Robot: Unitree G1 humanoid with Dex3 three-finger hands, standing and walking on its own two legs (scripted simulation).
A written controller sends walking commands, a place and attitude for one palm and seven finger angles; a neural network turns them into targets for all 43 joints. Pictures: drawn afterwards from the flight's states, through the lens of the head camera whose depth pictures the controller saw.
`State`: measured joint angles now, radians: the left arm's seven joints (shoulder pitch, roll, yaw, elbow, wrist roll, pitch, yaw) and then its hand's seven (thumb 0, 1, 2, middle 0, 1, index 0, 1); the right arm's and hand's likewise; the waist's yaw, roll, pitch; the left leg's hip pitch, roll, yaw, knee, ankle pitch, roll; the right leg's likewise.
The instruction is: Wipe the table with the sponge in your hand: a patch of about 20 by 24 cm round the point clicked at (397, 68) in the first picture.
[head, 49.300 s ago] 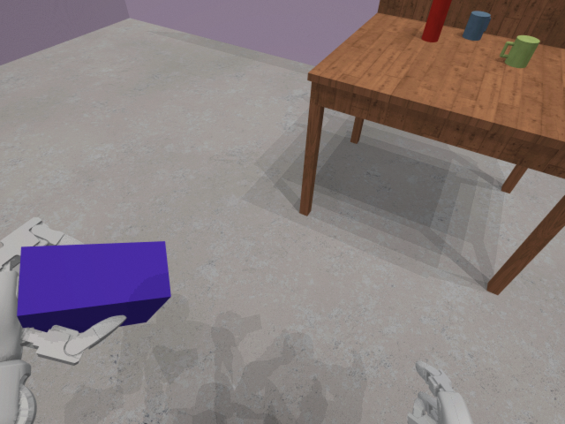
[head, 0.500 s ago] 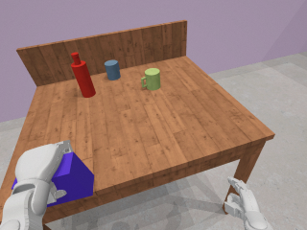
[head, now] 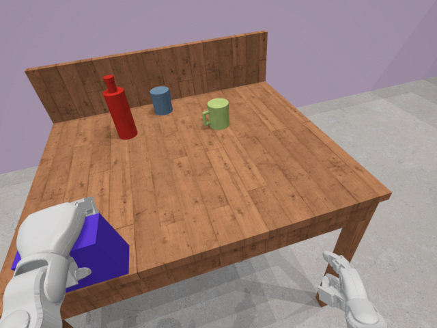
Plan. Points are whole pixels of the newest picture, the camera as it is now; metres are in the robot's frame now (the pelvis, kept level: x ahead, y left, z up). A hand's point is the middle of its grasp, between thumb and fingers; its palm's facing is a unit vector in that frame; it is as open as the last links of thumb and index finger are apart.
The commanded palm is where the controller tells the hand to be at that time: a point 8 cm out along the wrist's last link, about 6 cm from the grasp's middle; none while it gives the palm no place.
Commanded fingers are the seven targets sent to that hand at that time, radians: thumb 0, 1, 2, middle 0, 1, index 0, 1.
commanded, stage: step back with the hand held close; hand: left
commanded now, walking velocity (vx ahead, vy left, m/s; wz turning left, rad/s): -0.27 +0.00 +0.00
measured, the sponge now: (84, 260) +0.19 +0.29 +0.06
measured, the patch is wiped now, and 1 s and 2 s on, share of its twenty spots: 1.00 1.00 1.00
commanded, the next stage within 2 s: stop stepping back and stand still in 1.36 s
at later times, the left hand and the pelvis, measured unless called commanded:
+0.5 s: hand (77, 219) +0.21 +0.28 +0.15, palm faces +0.34 -0.82 -0.46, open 9.7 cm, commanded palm +0.16 +0.31 +0.17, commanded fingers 0.00 0.10 1.30 -1.20 -1.60 -1.20 -1.60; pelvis +0.00 +0.03 -0.01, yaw -1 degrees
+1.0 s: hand (27, 255) +0.13 +0.30 +0.16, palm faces +0.42 -0.82 -0.40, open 9.7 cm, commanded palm +0.08 +0.32 +0.17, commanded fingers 0.00 0.10 1.30 -1.20 -1.60 -1.20 -1.60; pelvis -0.08 +0.04 -0.01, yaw +0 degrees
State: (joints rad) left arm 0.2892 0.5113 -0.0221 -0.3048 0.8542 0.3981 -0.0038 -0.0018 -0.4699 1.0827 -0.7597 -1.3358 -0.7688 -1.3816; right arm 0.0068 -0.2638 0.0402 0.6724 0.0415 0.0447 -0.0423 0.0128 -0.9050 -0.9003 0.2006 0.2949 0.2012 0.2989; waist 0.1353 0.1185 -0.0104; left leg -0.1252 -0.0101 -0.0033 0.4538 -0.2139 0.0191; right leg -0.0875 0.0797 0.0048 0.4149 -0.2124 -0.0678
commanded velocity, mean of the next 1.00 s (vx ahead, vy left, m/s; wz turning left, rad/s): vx -0.30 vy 0.00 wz -0.02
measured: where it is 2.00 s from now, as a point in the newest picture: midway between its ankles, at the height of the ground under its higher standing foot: outside the picture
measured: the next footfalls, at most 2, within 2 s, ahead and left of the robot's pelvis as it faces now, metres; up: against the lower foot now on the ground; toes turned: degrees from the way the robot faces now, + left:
right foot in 1.14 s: -0.09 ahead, -0.11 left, +0.00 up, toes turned +1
left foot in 1.38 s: -0.16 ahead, +0.15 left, +0.00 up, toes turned +1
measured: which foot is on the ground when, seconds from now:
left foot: down 0.00-1.00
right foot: down 0.00-0.86, up 0.88-1.00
